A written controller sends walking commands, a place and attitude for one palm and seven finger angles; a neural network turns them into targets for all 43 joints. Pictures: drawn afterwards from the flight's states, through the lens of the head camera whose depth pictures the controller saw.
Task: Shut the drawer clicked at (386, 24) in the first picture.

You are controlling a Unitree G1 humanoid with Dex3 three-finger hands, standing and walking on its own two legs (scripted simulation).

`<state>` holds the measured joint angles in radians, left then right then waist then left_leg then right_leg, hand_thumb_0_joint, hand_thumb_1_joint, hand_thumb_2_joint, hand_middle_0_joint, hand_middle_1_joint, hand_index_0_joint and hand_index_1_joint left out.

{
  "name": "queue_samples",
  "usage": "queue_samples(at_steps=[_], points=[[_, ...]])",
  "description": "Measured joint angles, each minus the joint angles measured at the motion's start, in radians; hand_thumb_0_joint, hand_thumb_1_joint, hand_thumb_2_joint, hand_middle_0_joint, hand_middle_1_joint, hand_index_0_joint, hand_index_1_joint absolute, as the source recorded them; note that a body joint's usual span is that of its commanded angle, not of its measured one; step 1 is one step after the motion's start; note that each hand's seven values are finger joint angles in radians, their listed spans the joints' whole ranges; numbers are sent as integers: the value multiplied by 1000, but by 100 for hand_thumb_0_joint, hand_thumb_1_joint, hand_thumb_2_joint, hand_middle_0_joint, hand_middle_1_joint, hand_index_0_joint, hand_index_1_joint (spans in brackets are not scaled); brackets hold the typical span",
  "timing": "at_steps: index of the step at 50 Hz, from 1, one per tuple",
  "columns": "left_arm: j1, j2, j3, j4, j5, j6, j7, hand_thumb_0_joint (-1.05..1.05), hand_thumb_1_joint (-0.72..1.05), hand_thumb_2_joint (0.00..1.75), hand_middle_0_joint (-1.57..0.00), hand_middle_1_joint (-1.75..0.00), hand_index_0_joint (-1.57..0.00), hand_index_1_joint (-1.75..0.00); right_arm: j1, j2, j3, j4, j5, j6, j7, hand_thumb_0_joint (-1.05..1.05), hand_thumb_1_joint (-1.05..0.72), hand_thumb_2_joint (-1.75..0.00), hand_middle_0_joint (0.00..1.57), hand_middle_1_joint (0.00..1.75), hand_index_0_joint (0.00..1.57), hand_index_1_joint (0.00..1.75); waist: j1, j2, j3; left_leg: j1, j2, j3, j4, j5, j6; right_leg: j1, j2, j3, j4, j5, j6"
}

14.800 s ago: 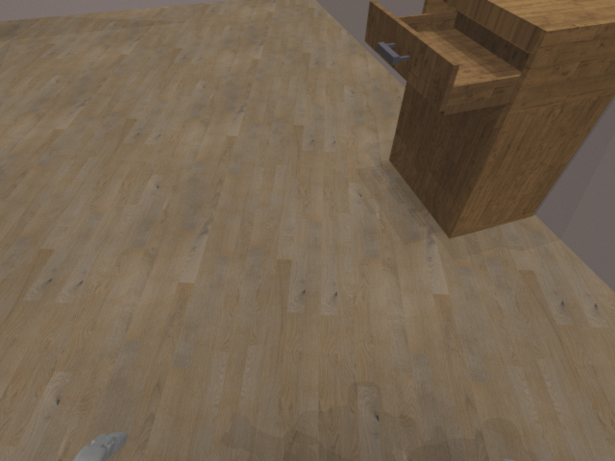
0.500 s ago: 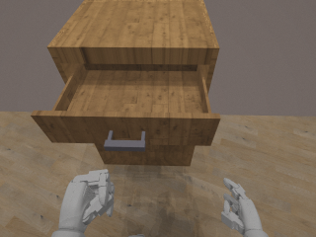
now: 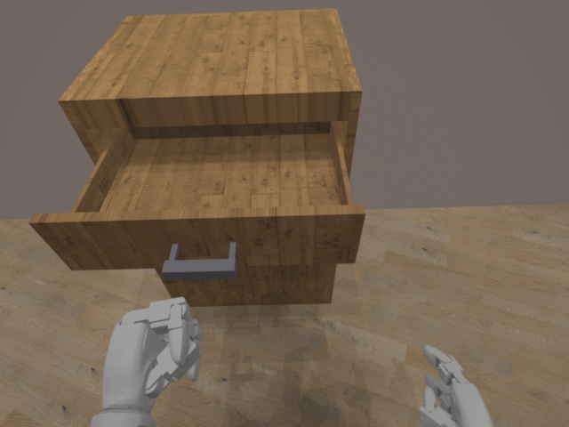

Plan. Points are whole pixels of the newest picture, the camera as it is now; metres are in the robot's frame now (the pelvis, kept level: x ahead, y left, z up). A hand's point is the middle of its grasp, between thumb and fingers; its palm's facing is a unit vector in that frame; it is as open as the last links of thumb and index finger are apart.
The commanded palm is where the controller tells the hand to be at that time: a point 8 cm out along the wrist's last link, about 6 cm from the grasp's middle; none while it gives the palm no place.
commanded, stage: bring the fist close to the handle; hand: left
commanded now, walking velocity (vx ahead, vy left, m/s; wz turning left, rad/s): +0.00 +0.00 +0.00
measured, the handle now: (202, 258) +0.38 +0.16 +0.00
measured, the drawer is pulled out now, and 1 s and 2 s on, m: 0.25 0.25 0.24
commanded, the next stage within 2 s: push the drawer shut in 1.44 s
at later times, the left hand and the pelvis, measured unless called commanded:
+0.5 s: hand (199, 341) +0.22 +0.12 +0.05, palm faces +0.02 -1.00 -0.01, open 3.3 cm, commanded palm +0.20 +0.18 +0.05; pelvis +0.01 +0.00 -0.01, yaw +0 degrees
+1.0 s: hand (212, 326) +0.26 +0.12 +0.00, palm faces +0.00 -1.00 -0.01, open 3.3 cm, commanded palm +0.24 +0.17 +0.00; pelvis -0.02 +0.02 -0.04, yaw -1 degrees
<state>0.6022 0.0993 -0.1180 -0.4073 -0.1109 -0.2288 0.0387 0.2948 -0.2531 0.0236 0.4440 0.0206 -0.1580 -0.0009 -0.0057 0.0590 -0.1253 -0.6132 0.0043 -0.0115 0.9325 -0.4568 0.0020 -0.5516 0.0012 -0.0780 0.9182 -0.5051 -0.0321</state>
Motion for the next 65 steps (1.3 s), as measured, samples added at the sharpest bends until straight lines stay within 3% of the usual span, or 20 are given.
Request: queue_samples(at_steps=[6,11,15,22,32,46,53,65], points=[[5,20,-6,53,15,28,-25,2,90,90,-140,-160,-140,-160,-22,10,2,-9,-3,18,-7,1,-90,-90,20,30,20,30,7,-7,3,5,2,3,-16,5,-8,-4,1,4,0,-2,-8],[-35,29,56,113,-15,-27,-21,2,90,90,-140,-160,-140,-160,-36,16,5,2,-6,13,-11,1,-90,-90,20,30,20,30,10,-14,7,-17,5,-8,-3,2,-18,-21,5,-8,11,-9,-16],[-94,24,94,168,-34,-74,-54,2,90,90,-140,-160,-140,-160,-46,11,5,25,-8,8,-10,1,-90,-90,20,30,20,30,10,-18,6,-50,5,-17,17,-4,-20,-50,6,-16,27,-15,-17],[-139,23,92,256,-42,-71,-110,2,90,90,-140,-160,-140,-160,-41,5,-8,45,-3,18,-14,1,-90,-90,20,30,20,30,-5,-19,-2,-77,3,-8,28,-11,-13,-78,3,-7,36,-18,-10],[-193,0,79,301,-18,-149,-49,2,90,90,-140,-160,-140,-160,-40,11,-21,45,-19,26,2,1,-90,-90,20,30,20,30,-12,-25,-11,-166,0,7,99,-34,3,-169,-3,7,102,-34,2],[-369,-3,52,424,18,-160,8,2,90,90,-140,-160,-140,-160,-79,32,-5,51,-27,71,7,1,-90,-90,20,30,20,30,-11,-20,-25,-307,-2,10,215,-58,20,-302,-8,9,206,-52,16],[-468,-3,50,517,30,-132,14,2,90,90,-140,-160,-140,-160,-83,32,-3,55,-26,102,11,1,-90,-90,20,30,20,30,-15,-23,-31,-351,-1,10,243,-60,24,-345,-9,9,231,-52,18],[-457,-13,35,498,34,-146,59,2,90,90,-140,-160,-140,-160,-60,24,-12,56,-23,135,18,1,-90,-90,20,30,20,30,-15,-16,-39,-333,0,17,224,-57,27,-329,-7,16,212,-46,22]])
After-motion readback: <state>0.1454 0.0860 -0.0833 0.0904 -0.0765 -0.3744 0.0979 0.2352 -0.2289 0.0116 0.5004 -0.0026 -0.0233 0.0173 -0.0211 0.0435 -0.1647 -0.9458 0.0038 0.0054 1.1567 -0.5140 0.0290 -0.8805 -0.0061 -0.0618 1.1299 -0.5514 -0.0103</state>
